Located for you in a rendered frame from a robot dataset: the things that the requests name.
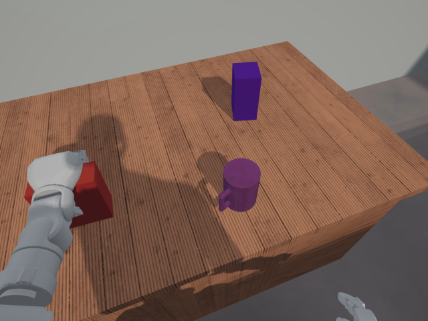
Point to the robot left forearm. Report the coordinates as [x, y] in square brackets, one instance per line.
[29, 278]

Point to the table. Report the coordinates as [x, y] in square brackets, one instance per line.
[330, 170]

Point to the sponge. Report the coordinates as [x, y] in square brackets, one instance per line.
[91, 195]

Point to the left robot upper arm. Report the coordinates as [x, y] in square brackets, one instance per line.
[24, 313]

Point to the left robot hand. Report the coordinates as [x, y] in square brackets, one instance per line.
[63, 169]

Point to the right robot hand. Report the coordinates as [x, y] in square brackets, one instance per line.
[356, 307]

